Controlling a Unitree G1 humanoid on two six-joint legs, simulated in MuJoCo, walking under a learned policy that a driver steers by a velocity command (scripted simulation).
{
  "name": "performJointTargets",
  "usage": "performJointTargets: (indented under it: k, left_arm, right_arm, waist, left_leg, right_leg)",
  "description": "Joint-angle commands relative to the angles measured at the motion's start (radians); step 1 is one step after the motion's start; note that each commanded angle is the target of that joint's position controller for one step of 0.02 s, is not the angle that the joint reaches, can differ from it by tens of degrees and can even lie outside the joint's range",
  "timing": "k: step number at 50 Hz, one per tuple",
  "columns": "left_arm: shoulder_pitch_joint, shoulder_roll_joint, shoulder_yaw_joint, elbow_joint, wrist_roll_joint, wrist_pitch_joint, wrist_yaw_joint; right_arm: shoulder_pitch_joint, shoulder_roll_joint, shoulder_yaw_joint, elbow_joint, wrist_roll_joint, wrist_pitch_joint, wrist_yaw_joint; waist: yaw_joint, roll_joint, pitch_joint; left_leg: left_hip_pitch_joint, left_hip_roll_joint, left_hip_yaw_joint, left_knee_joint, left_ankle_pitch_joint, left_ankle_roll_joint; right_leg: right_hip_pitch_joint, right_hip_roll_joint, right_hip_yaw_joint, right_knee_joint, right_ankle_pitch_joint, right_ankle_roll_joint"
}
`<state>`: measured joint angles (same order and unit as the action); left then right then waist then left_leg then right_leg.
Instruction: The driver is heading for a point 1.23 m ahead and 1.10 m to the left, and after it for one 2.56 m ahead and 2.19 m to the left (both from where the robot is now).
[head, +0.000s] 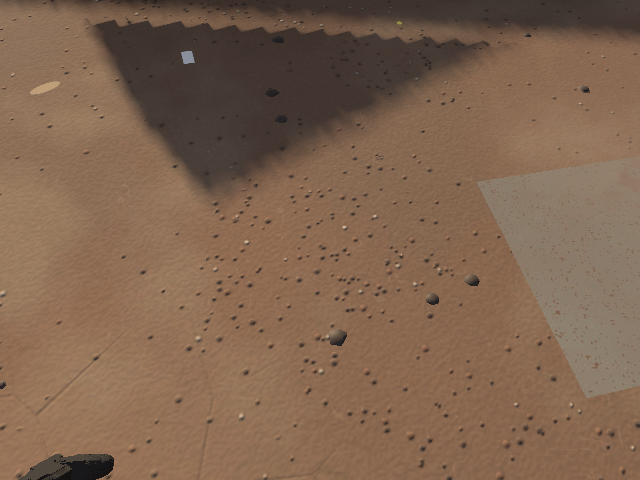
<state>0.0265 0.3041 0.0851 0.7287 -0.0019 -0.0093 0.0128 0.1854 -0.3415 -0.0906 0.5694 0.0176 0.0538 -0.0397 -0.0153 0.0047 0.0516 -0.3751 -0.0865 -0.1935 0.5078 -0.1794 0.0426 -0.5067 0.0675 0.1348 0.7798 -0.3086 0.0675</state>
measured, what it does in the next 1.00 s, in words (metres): steps on the spot, turning left: right foot, then left foot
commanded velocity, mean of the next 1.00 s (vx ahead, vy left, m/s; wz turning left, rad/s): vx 0.00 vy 0.00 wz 0.97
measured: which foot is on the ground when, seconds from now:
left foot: down 0.00-0.12, up 0.14-0.56, down 0.58-1.00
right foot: up 0.00-0.10, down 0.12-0.58, up 0.60-1.00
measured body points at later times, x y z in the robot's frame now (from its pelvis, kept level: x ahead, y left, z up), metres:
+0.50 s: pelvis +0.01 -0.02 +0.00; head +0.06 +0.01 +0.45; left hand +0.01 +0.30 -0.10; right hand +0.30 -0.19 -0.09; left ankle -0.04 +0.11 -0.70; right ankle +0.06 -0.15 -0.74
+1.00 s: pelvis +0.05 +0.02 -0.01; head +0.06 +0.06 +0.44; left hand -0.09 +0.33 -0.10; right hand +0.40 +0.02 -0.07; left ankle -0.04 +0.10 -0.74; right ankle +0.17 -0.01 -0.73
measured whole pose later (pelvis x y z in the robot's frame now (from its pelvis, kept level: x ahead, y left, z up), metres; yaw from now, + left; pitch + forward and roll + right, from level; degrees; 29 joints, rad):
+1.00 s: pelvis +0.05 +0.02 -0.01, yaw +57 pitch +2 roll -1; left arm 0.08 0.31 0.08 0.70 0.00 -0.02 -0.01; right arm 0.13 -0.35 -0.09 0.55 0.02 0.05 -0.03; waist 0.00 0.00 0.04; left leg -0.33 -0.14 -0.30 0.60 -0.28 0.01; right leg -0.38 0.07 0.10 0.58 -0.23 0.05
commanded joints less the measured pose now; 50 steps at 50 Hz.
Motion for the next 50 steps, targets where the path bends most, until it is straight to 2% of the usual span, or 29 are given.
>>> performJointTargets:
  k: [1,3,5,6,7,8,9,10,11,12,15,18,22,25,27,28,29,30,31,32,33,34,36,37,40,45,48,50]
  left_arm:
    - [-0.009,0.081,0.019,-0.061,-0.005,-0.019,-0.01]
    - [0.015,0.096,0.027,-0.057,-0.008,-0.026,-0.016]
    - [0.08,0.112,0.039,-0.037,-0.008,-0.032,-0.019]
    - [0.109,0.153,0.052,-0.031,-0.001,-0.029,-0.014]
    - [0.062,0.218,0.059,-0.053,0.014,-0.015,-0.005]
    - [0.055,0.203,0.057,-0.056,0.05,-0.017,-0.006]
    - [0.004,0.144,0.041,-0.085,0.043,-0.02,0.002]
    - [-0.031,0.101,0.03,-0.096,0.03,-0.015,0.012]
    - [-0.039,0.091,0.025,-0.104,0.019,-0.009,0.024]
    - [-0.035,0.091,0.021,-0.103,0.012,-0.005,0.033]
    - [0.051,0.117,0.023,-0.089,0.026,0.007,0.044]
    - [0.096,0.15,0.035,-0.08,0.028,0.016,0.035]
    - [0.06,0.187,0.051,-0.084,0.017,0.019,0.011]
    - [0.059,0.196,0.06,-0.074,-0.01,0.008,-0.012]
    - [0.046,0.182,0.061,-0.067,-0.031,0.005,-0.019]
    - [0.081,0.146,0.054,-0.047,-0.037,0.005,-0.024]
    - [0.102,0.108,0.044,-0.056,-0.011,0.002,-0.028]
    - [0.047,0.053,0.019,-0.144,0.033,-0.005,-0.023]
    - [-0.028,0.109,0.032,-0.148,0.032,-0.004,-0.01]
    - [-0.051,0.121,0.034,-0.156,0.009,-0.006,-0.003]
    - [-0.03,0.122,0.037,-0.14,0.008,-0.008,0.006]
    - [-0.012,0.139,0.042,-0.131,0.017,-0.008,0.015]
    - [0.025,0.132,0.041,-0.112,0.022,-0.007,0.011]
    - [0.038,0.117,0.036,-0.105,0.019,-0.008,0.009]
    - [0.01,0.086,0.02,-0.109,0.01,-0.007,0.006]
    - [-0.007,0.096,0.02,-0.115,0.003,-0.014,-0.008]
    - [0.048,0.113,0.026,-0.101,0.001,-0.023,-0.018]
    - [0.085,0.114,0.03,-0.091,0.007,-0.029,-0.023]
  right_arm:
    - [-0.028,-0.176,-0.056,-0.088,0.002,-0.005,0.001]
    - [-0.043,-0.174,-0.056,-0.096,0.005,-0.002,0.006]
    - [-0.08,-0.161,-0.052,-0.106,0.016,0.002,0.008]
    - [-0.058,-0.122,-0.039,-0.109,0.015,0.004,0.01]
    - [0.026,-0.058,-0.022,-0.104,0.01,0.004,0.015]
    - [0.028,-0.14,-0.046,-0.116,0.006,-0.009,0.02]
    - [0.033,-0.21,-0.066,-0.092,0.001,-0.012,0.023]
    - [0.033,-0.213,-0.072,-0.07,0.004,-0.007,0.024]
    - [0.043,-0.184,-0.067,-0.054,0.001,0.002,0.021]
    - [0.048,-0.156,-0.057,-0.057,0.004,0.007,0.027]
    - [-0.031,-0.099,-0.031,-0.095,0.019,0.002,0.033]
    - [-0.066,-0.079,-0.021,-0.115,0.012,0.0,0.039]
    - [-0.049,-0.065,-0.016,-0.108,0.007,0.006,0.051]
    - [-0.04,-0.077,-0.027,-0.103,0.01,0.027,0.06]
    - [0.008,-0.083,-0.041,-0.088,0.012,0.037,0.065]
    - [0.074,-0.11,-0.059,-0.063,0.008,0.036,0.055]
    - [0.164,-0.229,-0.099,-0.051,0.008,0.03,0.036]
    - [0.127,-0.341,-0.107,-0.084,-0.014,0.009,0.032]
    - [0.125,-0.273,-0.094,-0.091,-0.036,-0.027,0.05]
    - [0.106,-0.243,-0.079,-0.07,-0.031,-0.047,0.051]
    - [0.057,-0.213,-0.072,-0.063,-0.007,-0.052,0.041]
    - [0.003,-0.182,-0.059,-0.07,0.009,-0.045,0.03]
    - [-0.049,-0.169,-0.047,-0.09,-0.003,-0.034,0.013]
    - [-0.048,-0.169,-0.047,-0.088,-0.006,-0.032,0.008]
    - [-0.031,-0.181,-0.051,-0.078,0.003,-0.027,-0.001]
    - [-0.05,-0.191,-0.055,-0.086,0.004,-0.015,0.003]
    - [-0.074,-0.165,-0.042,-0.089,0.001,-0.012,0.009]
    - [-0.078,-0.134,-0.027,-0.084,0.007,-0.01,0.01]
  waist:
    - [0.0,0.169,-0.18]
    - [0.005,0.189,-0.175]
    - [0.043,0.183,-0.174]
    - [0.035,0.111,-0.2]
    - [-0.036,-0.154,-0.199]
    - [-0.04,-0.276,-0.146]
    - [-0.042,-0.197,-0.116]
    - [-0.039,-0.143,-0.091]
    - [-0.034,-0.115,-0.085]
    - [-0.022,-0.113,-0.07]
    - [0.04,-0.131,-0.07]
    - [0.073,-0.146,-0.107]
    - [0.054,-0.158,-0.124]
    - [0.038,-0.171,-0.127]
    - [-0.007,-0.155,-0.14]
    - [-0.036,-0.092,-0.155]
    - [-0.061,0.134,-0.154]
    - [-0.006,0.374,-0.19]
    - [-0.078,0.216,-0.265]
    - [-0.054,0.182,-0.216]
    - [-0.017,0.131,-0.165]
    - [0.009,0.122,-0.142]
    - [0.04,0.125,-0.165]
    - [0.043,0.119,-0.18]
    - [0.026,0.125,-0.175]
    - [0.009,0.176,-0.163]
    - [0.012,0.21,-0.19]
    - [0.034,0.18,-0.18]
  left_leg:
    - [0.189,0.217,-0.333,-0.11,0.148,0.149]
    - [0.181,0.201,-0.377,-0.096,0.149,0.137]
    - [0.127,0.153,-0.376,-0.052,0.102,0.099]
    - [0.041,0.099,-0.326,0.04,-0.082,0.057]
    - [-0.13,-0.047,-0.128,0.256,-0.399,0.001]
    - [-0.247,-0.037,-0.031,0.479,-0.441,-0.048]
    - [-0.256,0.034,-0.005,0.598,-0.365,-0.076]
    - [-0.254,0.055,0.016,0.642,-0.289,-0.09]
    - [-0.271,0.064,0.036,0.702,-0.233,-0.105]
    - [-0.298,0.08,0.059,0.747,-0.203,-0.119]
    - [-0.347,0.137,0.146,0.664,-0.163,-0.149]
    - [-0.333,0.179,0.168,0.552,-0.178,-0.166]
    - [-0.165,0.184,0.233,0.37,-0.156,-0.14]
    - [-0.061,0.166,0.273,0.23,-0.15,-0.096]
    - [0.057,0.138,0.294,0.06,-0.077,-0.045]
    - [0.193,0.11,0.272,-0.04,0.025,-0.003]
    - [0.416,0.239,0.028,-0.112,0.418,0.08]
    - [0.51,0.451,-0.38,-0.09,0.636,0.283]
    - [0.466,0.467,-0.362,-0.127,0.547,0.333]
    - [0.42,0.411,-0.28,-0.146,0.439,0.285]
    - [0.375,0.348,-0.215,-0.148,0.338,0.226]
    - [0.327,0.322,-0.183,-0.144,0.324,0.192]
    - [0.241,0.278,-0.144,-0.132,0.393,0.176]
    - [0.236,0.263,-0.142,-0.124,0.396,0.174]
    - [0.232,0.233,-0.189,-0.105,0.322,0.162]
    - [0.188,0.21,-0.318,-0.072,0.226,0.145]
    - [0.199,0.205,-0.345,-0.016,0.294,0.129]
    - [0.143,0.156,-0.324,0.035,0.189,0.085]
  right_leg:
    - [0.029,0.022,0.005,-0.103,-0.002,-0.003]
    - [0.094,0.02,0.008,-0.195,-0.004,-0.018]
    - [0.241,-0.005,-0.012,-0.389,0.118,-0.04]
    - [0.376,-0.127,0.06,-0.452,0.17,-0.081]
    - [0.479,-0.34,0.279,-0.481,0.26,-0.188]
    - [0.388,-0.461,0.436,-0.521,0.299,-0.311]
    - [0.361,-0.441,0.348,-0.514,0.269,-0.316]
    - [0.336,-0.364,0.226,-0.502,0.205,-0.274]
    - [0.346,-0.314,0.152,-0.493,0.177,-0.247]
    - [0.353,-0.307,0.1,-0.491,0.223,-0.252]
    - [0.437,-0.306,-0.01,-0.504,0.325,-0.279]
    - [0.522,-0.351,-0.061,-0.498,0.397,-0.302]
    - [0.465,-0.37,-0.188,-0.483,0.442,-0.275]
    - [0.461,-0.398,-0.239,-0.431,0.46,-0.238]
    - [0.443,-0.398,-0.284,-0.33,0.434,-0.178]
    - [0.369,-0.354,-0.332,-0.204,0.371,-0.121]
    - [0.105,-0.255,-0.387,0.074,0.074,-0.034]
    - [-0.225,-0.105,-0.287,0.319,-0.387,0.032]
    - [-0.251,-0.1,-0.107,0.455,-0.371,0.024]
    - [-0.258,-0.109,-0.075,0.461,-0.277,-0.004]
    - [-0.259,-0.124,-0.058,0.417,-0.183,-0.018]
    - [-0.24,-0.128,-0.05,0.372,-0.118,-0.02]
    - [-0.138,-0.087,-0.058,0.348,-0.033,-0.006]
    - [-0.116,-0.07,-0.058,0.309,-0.009,0.001]
    - [-0.084,-0.022,-0.04,0.136,0.015,0.017]
    - [0.014,0.018,-0.004,-0.052,0.01,0.008]
    - [0.118,-0.005,-0.02,-0.166,0.021,-0.014]
    - [0.272,-0.043,-0.038,-0.358,0.209,-0.048]
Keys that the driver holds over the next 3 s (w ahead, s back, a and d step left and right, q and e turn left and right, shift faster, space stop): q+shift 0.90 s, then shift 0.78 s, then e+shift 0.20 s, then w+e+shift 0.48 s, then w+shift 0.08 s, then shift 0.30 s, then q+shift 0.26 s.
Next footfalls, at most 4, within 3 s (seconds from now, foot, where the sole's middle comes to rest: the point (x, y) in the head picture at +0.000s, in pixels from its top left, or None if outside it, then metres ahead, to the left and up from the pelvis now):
0.12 right None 0.10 -0.13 -0.78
0.58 left None -0.01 0.13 -0.78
1.02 right None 0.19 0.02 -0.78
1.36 left None -0.06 0.11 -0.78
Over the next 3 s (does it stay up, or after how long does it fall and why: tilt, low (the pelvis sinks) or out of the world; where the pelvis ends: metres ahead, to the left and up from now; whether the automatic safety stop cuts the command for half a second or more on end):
stays up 0.57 0.31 -0.01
